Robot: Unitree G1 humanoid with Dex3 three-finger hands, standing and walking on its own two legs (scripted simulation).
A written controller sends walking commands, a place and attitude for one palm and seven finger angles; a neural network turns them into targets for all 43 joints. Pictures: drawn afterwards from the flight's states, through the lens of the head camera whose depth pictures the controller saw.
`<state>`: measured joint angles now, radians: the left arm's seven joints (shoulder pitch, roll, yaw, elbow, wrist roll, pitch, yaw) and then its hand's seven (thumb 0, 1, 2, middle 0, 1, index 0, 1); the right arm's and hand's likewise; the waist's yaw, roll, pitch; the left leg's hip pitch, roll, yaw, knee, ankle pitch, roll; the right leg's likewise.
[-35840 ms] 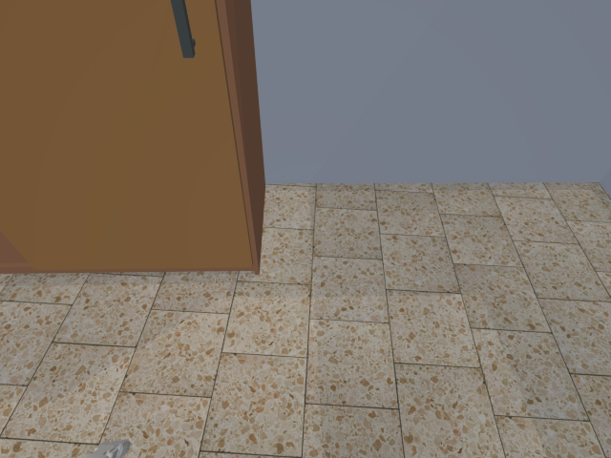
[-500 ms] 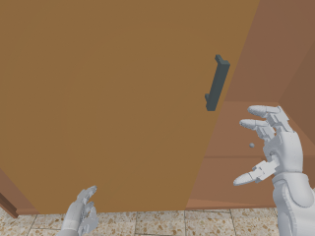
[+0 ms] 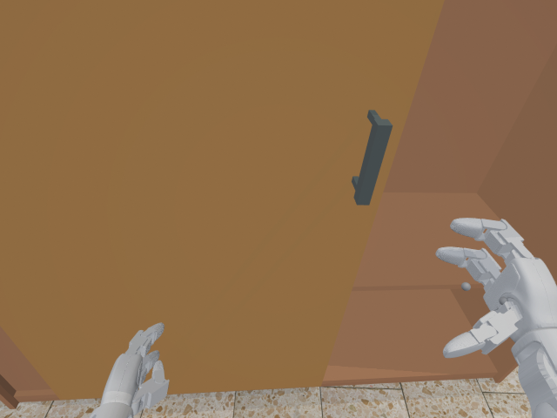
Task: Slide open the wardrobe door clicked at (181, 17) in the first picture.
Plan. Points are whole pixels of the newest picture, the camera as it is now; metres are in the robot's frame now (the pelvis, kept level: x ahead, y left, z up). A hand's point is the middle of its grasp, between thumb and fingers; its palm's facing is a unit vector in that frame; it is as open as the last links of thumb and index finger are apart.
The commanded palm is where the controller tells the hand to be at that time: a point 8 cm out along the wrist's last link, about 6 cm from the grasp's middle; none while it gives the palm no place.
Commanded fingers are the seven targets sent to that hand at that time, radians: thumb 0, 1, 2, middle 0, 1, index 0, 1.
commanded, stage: draw the hand back to the body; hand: right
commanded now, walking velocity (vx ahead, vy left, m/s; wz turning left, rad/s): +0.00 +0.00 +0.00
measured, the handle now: (367, 158) +0.46 -0.14 +0.21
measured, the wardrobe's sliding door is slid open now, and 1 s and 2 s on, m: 0.67 0.67 0.67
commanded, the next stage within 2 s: step back with the hand held close in 1.14 s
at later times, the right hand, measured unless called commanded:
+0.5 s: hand (510, 295) +0.21 -0.26 +0.18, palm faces +0.40 +0.86 -0.31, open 11.4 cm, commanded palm +0.16 -0.29 +0.18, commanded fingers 0.00 -0.47 -0.69 0.22 0.56 0.22 0.56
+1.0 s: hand (532, 303) +0.20 -0.28 +0.17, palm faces +0.46 +0.82 -0.33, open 7.6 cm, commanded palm +0.15 -0.31 +0.18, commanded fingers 0.00 -0.90 -0.90 0.20 0.30 0.20 0.30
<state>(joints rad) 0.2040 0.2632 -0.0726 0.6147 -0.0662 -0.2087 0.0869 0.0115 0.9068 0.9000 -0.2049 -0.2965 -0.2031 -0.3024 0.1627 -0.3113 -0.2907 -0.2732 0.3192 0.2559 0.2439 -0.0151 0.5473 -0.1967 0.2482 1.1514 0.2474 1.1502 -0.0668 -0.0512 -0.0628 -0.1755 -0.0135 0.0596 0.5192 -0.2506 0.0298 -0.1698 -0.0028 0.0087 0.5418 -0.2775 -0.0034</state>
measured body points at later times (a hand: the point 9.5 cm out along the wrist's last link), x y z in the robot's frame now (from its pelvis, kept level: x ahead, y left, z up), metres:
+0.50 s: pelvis +0.01 -0.02 +0.01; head -0.03 +0.00 +0.46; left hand +0.18 +0.20 -0.08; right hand +0.18 -0.30 +0.19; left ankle +0.03 +0.10 -0.73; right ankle +0.02 -0.12 -0.73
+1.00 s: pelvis +0.02 -0.02 +0.01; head -0.02 -0.01 +0.46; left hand +0.22 +0.19 -0.06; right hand +0.17 -0.32 +0.19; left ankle +0.03 +0.10 -0.73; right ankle +0.02 -0.12 -0.73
